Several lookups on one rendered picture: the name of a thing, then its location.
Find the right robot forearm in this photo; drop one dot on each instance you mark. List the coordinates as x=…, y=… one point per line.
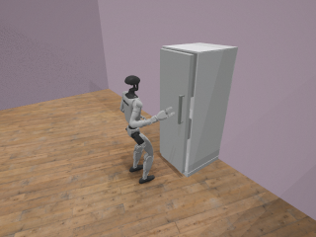
x=145, y=122

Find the robot torso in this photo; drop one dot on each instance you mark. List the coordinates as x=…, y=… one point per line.
x=128, y=108

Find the robot right upper arm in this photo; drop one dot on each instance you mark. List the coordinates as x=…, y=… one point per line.
x=137, y=106

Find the handle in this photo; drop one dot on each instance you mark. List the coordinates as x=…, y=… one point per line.
x=180, y=109

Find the robot right hand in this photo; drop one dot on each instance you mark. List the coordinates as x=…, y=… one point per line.
x=163, y=115

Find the robot left foot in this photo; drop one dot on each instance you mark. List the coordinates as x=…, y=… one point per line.
x=139, y=167

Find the robot left upper arm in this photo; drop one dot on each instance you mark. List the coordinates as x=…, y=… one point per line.
x=121, y=103

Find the fridge door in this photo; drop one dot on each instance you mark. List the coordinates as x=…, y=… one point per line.
x=176, y=79

